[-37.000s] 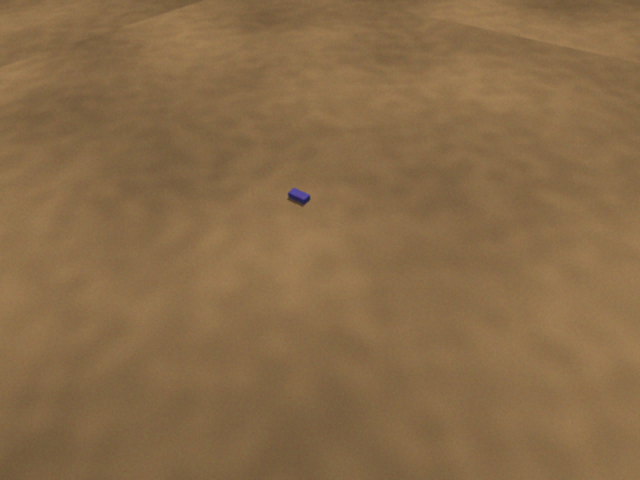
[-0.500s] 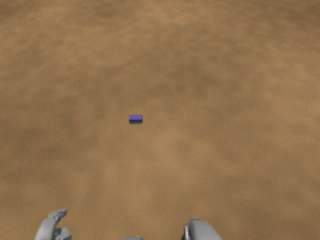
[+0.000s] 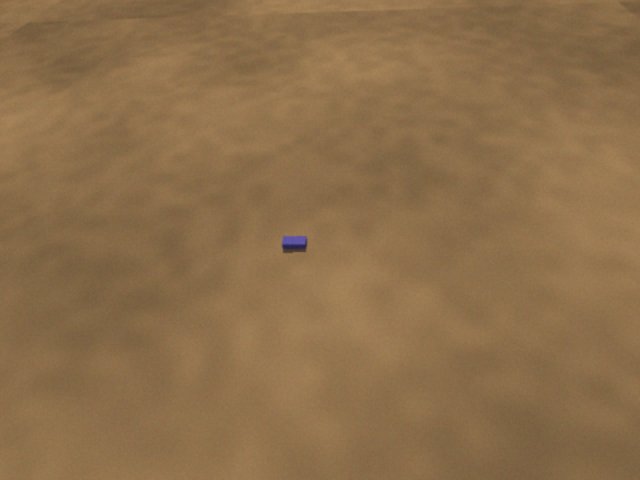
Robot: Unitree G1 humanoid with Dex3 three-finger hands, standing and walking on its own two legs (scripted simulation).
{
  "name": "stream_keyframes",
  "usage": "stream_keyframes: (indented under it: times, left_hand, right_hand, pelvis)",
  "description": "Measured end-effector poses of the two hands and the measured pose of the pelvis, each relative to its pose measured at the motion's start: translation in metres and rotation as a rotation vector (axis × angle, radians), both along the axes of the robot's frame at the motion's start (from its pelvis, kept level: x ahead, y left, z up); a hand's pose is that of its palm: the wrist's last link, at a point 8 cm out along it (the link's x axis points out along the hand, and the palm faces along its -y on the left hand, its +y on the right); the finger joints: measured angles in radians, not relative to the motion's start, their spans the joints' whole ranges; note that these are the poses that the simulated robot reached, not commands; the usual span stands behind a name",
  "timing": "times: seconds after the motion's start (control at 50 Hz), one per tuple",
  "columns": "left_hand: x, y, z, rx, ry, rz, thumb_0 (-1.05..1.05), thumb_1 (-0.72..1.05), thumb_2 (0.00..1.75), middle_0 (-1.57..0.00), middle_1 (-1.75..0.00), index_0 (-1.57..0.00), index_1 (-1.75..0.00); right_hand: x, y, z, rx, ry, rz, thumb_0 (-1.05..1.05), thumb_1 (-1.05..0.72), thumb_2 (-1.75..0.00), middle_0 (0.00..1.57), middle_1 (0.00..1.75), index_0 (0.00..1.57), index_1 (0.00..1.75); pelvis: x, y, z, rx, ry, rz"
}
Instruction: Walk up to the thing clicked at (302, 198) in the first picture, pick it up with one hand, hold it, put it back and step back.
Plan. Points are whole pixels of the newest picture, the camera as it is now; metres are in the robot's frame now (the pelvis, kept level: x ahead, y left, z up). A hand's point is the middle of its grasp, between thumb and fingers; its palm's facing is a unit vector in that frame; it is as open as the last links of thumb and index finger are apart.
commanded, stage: step back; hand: left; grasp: from above
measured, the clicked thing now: (294, 242) +1.11 +0.23 -0.74
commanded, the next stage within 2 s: stand in 0.88 s
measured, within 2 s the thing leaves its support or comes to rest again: neither
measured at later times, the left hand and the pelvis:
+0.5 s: hand out of the picture +0.11 +0.27 -0.14, palm faces +0.03 -0.93 -0.37, open 7.4 cm; pelvis +0.02 +0.01 +0.00, yaw +1 degrees
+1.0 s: hand (150, 479) +0.16 +0.28 -0.13, palm faces -0.01 -0.94 -0.34, open 7.4 cm; pelvis +0.05 +0.02 +0.02, yaw -1 degrees
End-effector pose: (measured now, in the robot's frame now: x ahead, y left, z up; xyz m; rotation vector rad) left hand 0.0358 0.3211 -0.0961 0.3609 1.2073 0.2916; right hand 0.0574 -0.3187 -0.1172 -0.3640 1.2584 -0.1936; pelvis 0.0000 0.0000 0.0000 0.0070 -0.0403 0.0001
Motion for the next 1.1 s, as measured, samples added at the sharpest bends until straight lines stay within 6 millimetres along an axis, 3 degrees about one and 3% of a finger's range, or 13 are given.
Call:
stream_keyframes:
  times: [0.12, 0.24, 0.34, 0.44, 0.6, 0.84, 0.96, 1.1]
  left_hand:
    - [-0.004, 0.013, -0.007, -0.019, 0.037, -0.005, 0.01, 0.9, 0.9, -0.21, -0.3, -0.2, -0.3]
    - [0.024, 0.003, -0.005, -0.03, -0.009, -0.048, 0.01, 0.9, 0.9, -0.2, -0.3, -0.2, -0.3]
    - [0.044, -0.013, -0.004, -0.028, -0.082, -0.056, 0.0, 0.9, 0.9, -0.2, -0.3, -0.2, -0.3]
    - [0.056, -0.016, -0.001, -0.043, -0.109, -0.046, 0.0, 0.9, 0.9, -0.21, -0.3, -0.2, -0.3]
    - [0.08, -0.002, -0.014, -0.07, -0.057, -0.036, 0.0, 0.9, 0.9, -0.21, -0.3, -0.2, -0.3]
    - [0.109, 0.001, -0.007, -0.073, -0.065, -0.048, 0.0, 0.9, 0.9, -0.2, -0.3, -0.2, -0.3]
    - [0.113, 0.0, -0.002, -0.083, -0.065, -0.058, 0.0, 0.9, 0.9, -0.2, -0.3, -0.2, -0.3]
    - [0.103, -0.006, -0.001, -0.099, -0.04, -0.069, 0.0, 0.9, 0.9, -0.2, -0.3, -0.2, -0.3]
  right_hand:
    - [-0.017, 0.019, 0.006, 0.011, -0.01, -0.023, 0.0, -0.9, -0.9, 0.2, 0.3, 0.2, 0.3]
    - [-0.015, 0.016, 0.009, 0.021, -0.044, -0.04, 0.0, -0.9, -0.9, 0.21, 0.3, 0.21, 0.3]
    - [0.001, 0.006, 0.0, 0.015, -0.043, -0.042, 0.0, -0.9, -0.9, 0.21, 0.3, 0.2, 0.3]
    - [0.023, 0.007, 0.003, 0.009, -0.055, -0.013, 0.0, -0.9, -0.9, 0.2, 0.3, 0.2, 0.3]
    - [0.048, 0.026, 0.008, 0.003, -0.058, -0.014, 0.0, -0.9, -0.9, 0.2, 0.3, 0.2, 0.3]
    - [0.098, 0.048, 0.018, 0.036, -0.128, -0.019, 0.0, -0.9, -0.9, 0.21, 0.3, 0.2, 0.3]
    - [0.106, 0.052, 0.025, 0.046, -0.152, -0.018, 0.0, -0.9, -0.9, 0.2, 0.3, 0.2, 0.3]
    - [0.093, 0.05, 0.028, 0.048, -0.141, -0.029, 0.0, -0.9, -0.9, 0.2, 0.3, 0.2, 0.3]
  pelvis:
    - [-0.004, 0.009, 0.003, 0.018, -0.006, 0.0]
    - [0.0, 0.0, 0.005, 0.004, -0.008, -0.013]
    - [0.007, -0.008, 0.0, -0.02, -0.017, -0.005]
    - [0.017, -0.002, 0.002, -0.011, -0.017, 0.006]
    - [0.037, 0.013, 0.002, -0.002, -0.004, -0.004]
    - [0.05, 0.019, 0.011, -0.014, 0.0, -0.019]
    - [0.049, 0.022, 0.017, -0.01, -0.006, -0.021]
    - [0.044, 0.023, 0.022, -0.007, -0.017, -0.023]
